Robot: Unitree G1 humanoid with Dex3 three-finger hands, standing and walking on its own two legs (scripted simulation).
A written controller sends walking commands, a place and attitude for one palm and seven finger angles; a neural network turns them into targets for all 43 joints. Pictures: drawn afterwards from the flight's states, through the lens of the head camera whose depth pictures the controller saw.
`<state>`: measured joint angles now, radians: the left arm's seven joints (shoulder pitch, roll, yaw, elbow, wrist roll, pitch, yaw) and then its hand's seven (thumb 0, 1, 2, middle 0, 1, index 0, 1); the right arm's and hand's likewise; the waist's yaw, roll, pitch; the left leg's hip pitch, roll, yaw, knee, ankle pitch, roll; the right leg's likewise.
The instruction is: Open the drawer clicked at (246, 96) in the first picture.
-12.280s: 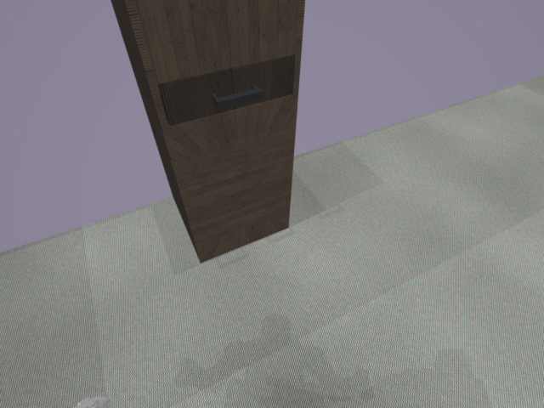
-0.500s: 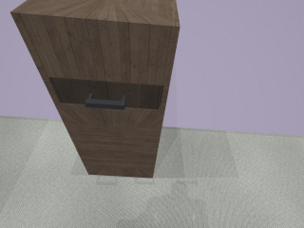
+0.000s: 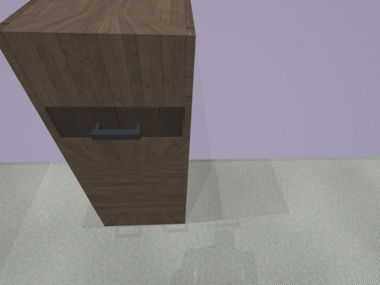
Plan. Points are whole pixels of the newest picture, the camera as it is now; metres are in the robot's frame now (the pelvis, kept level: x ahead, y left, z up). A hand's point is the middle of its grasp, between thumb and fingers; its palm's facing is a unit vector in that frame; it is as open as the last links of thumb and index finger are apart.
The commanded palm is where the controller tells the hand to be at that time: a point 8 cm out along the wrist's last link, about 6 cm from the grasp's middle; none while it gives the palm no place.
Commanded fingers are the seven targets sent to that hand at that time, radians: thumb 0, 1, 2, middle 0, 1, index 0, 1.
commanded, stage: look again from close up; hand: left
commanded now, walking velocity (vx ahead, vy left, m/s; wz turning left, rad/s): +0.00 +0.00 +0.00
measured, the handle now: (117, 129) +0.53 +0.24 -0.01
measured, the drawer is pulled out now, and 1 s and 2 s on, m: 0.00 0.00 0.00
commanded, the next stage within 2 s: raise the hand with hooked fingers in 0.56 s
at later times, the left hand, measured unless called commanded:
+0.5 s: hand out of the picture +0.08 +0.24 -0.16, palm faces +0.00 -0.95 -0.30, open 7.4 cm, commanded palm none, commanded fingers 0.00 0.90 0.90 -0.20 -0.30 -0.20 -0.30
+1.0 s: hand (62, 280) +0.15 +0.27 -0.08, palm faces +0.01 -0.08 -1.00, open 8.2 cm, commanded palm +0.12 +0.28 -0.02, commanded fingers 0.00 0.48 0.72 -0.23 -0.57 -0.23 -0.57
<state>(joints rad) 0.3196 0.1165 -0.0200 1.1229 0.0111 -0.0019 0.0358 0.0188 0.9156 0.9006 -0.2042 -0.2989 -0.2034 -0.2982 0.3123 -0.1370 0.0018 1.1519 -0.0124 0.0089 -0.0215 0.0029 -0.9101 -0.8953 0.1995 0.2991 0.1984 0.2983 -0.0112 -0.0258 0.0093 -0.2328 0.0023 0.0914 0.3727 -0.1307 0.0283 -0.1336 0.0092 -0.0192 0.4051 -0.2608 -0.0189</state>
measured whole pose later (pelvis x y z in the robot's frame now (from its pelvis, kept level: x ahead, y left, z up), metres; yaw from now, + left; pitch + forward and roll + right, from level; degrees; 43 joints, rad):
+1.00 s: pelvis -0.05 +0.02 -0.06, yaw +0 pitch +9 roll +0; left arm 0.31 0.35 -0.02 0.18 1.08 -0.06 0.49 0.01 0.69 0.81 -0.22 -0.43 -0.22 -0.43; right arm 0.12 -0.22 -0.02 0.60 -0.06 -0.03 -0.01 0.01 -0.90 -0.90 0.20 0.30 0.20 0.30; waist 0.08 0.03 -0.13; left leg -0.77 -0.04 0.06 0.88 -0.28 0.05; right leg -0.68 0.04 0.05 0.95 -0.43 -0.01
